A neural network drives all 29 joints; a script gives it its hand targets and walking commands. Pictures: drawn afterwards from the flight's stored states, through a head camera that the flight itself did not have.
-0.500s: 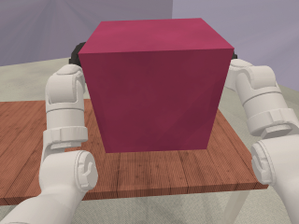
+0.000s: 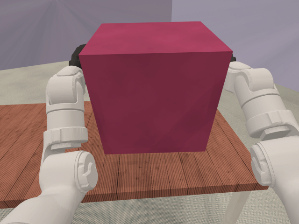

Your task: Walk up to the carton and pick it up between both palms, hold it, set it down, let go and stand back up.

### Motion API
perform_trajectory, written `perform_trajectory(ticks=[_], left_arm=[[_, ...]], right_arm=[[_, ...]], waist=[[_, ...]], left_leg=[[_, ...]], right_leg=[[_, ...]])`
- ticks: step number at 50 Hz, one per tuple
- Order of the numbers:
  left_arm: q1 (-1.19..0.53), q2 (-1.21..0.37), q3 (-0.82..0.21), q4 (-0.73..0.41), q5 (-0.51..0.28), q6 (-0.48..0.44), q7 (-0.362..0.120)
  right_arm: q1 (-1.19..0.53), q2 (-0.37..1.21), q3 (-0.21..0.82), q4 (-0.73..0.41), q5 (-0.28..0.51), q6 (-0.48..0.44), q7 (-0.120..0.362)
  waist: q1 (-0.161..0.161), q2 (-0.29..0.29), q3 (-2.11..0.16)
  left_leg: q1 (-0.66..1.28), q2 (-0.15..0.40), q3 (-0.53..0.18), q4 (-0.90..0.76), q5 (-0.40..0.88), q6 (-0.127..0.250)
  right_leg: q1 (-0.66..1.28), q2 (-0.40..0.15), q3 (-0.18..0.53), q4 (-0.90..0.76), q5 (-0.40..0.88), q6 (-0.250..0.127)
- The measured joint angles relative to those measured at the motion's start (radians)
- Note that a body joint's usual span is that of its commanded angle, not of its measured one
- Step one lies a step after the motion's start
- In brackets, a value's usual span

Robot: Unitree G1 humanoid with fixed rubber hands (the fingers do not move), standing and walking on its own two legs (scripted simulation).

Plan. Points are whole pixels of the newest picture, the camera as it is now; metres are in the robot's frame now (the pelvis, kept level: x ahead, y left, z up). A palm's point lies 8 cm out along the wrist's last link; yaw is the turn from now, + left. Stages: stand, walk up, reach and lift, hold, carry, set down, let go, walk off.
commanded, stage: hold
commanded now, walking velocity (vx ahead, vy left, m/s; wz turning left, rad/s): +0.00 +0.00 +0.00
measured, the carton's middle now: (153, 87) +0.39 +0.01 +0.27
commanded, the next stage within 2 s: none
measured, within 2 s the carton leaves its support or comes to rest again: neither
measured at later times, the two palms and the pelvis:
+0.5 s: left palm (79, 76) +0.36 +0.19 +0.31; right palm (228, 71) +0.36 -0.17 +0.32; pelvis +0.00 +0.00 +0.00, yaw +0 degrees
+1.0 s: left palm (79, 77) +0.36 +0.19 +0.31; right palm (228, 72) +0.36 -0.17 +0.32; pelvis +0.00 +0.00 +0.00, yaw +0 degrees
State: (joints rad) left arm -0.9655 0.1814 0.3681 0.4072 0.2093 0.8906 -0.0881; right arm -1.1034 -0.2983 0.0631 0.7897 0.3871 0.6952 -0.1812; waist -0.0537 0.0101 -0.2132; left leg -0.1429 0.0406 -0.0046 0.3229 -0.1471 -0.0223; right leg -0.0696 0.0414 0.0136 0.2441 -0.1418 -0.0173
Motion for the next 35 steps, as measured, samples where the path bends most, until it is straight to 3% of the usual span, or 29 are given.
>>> perform_trajectory(ticks=[22, 35], left_arm=[[0.006, -0.002, -0.009, -0.018, 0.006, 0.005, 0.002], [-0.004, 0.006, -0.002, 0.001, -0.005, -0.007, 0.002]], right_arm=[[-0.011, 0.003, -0.016, 0.012, -0.004, -0.004, 0.004], [-0.003, 0.002, 0.0, -0.001, 0.006, -0.009, -0.005]], waist=[[-0.013, -0.014, 0.011], [0.001, -0.007, 0.005]], left_leg=[[0.003, 0.002, -0.009, 0.002, 0.003, -0.006], [-0.002, 0.002, -0.007, 0.004, 0.0, -0.004]], right_leg=[[0.006, 0.003, -0.008, 0.001, 0.002, -0.004], [0.002, 0.003, -0.006, -0.001, 0.002, -0.003]])
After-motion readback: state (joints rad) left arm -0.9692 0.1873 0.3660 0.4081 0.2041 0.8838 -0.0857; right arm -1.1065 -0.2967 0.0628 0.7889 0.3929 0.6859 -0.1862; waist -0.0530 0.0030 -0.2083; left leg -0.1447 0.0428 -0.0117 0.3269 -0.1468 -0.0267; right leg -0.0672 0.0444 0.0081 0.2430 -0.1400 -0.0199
